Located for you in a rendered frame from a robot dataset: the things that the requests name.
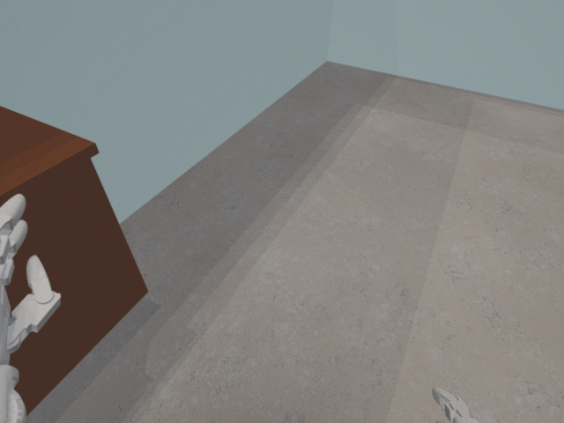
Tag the left robot forearm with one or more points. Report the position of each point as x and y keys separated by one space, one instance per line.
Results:
x=12 y=407

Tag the left robot hand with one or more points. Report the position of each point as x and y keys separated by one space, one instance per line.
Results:
x=35 y=309

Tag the counter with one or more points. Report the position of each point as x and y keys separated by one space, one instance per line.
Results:
x=72 y=228

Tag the right robot hand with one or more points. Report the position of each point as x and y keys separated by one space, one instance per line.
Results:
x=455 y=409

